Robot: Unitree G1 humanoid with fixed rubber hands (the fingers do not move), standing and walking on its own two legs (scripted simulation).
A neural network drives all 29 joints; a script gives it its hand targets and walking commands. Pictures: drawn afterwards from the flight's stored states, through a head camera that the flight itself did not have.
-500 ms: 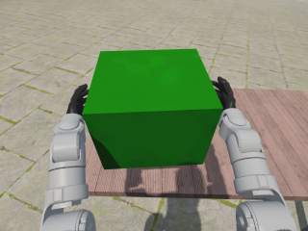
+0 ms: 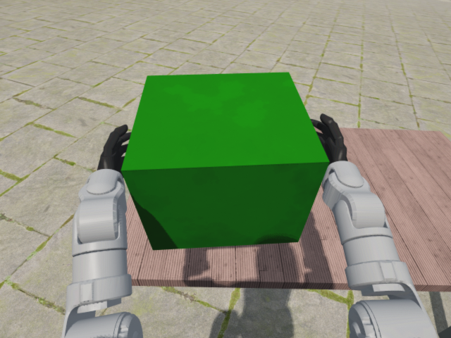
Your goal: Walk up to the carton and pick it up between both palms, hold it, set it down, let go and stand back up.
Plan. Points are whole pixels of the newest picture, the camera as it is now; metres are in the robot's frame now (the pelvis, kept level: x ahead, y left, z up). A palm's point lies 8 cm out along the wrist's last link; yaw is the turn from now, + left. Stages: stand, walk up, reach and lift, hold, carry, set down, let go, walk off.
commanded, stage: hold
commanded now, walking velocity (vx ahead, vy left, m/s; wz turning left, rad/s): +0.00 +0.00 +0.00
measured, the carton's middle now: (222, 158) +0.42 +0.00 +0.14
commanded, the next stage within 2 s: set down in 0.20 s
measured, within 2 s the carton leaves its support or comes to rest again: neither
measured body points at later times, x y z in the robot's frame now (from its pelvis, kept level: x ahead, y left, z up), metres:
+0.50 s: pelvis +0.01 +0.00 +0.00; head -0.01 +0.01 +0.45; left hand +0.37 +0.17 +0.16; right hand +0.38 -0.20 +0.17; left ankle -0.02 +0.12 -0.75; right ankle +0.04 -0.12 -0.75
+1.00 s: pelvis +0.03 +0.00 +0.00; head +0.02 +0.01 +0.45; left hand +0.39 +0.19 +0.12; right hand +0.40 -0.18 +0.14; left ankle -0.02 +0.12 -0.75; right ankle +0.04 -0.12 -0.75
